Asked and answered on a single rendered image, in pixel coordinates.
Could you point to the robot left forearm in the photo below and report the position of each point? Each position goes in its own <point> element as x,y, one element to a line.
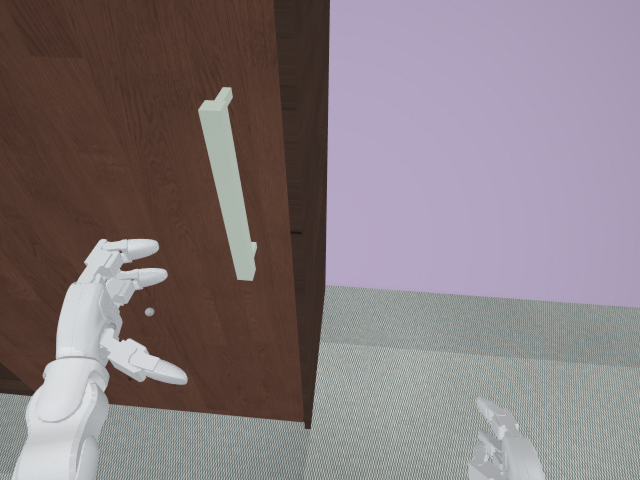
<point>64,418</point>

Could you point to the left robot hand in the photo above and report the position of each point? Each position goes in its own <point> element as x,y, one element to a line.
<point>90,305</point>

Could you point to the right robot hand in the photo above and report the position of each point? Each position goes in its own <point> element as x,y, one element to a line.
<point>514,459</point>

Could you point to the handle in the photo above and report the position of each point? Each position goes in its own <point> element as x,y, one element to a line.
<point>217,132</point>

